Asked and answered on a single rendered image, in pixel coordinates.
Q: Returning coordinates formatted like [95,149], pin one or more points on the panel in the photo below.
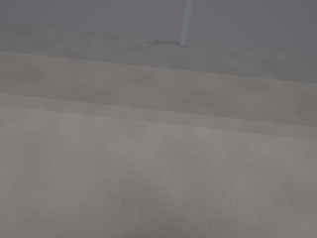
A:
[186,20]

